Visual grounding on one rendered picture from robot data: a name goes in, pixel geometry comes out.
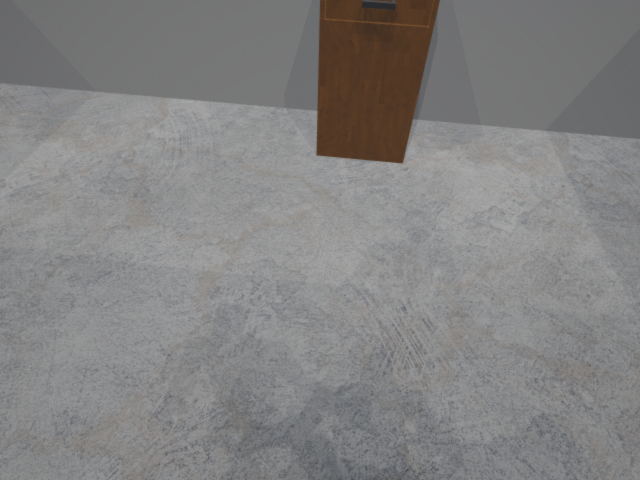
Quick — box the drawer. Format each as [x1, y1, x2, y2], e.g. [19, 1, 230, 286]
[326, 0, 433, 26]

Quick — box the cabinet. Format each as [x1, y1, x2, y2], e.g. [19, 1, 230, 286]
[316, 0, 440, 163]

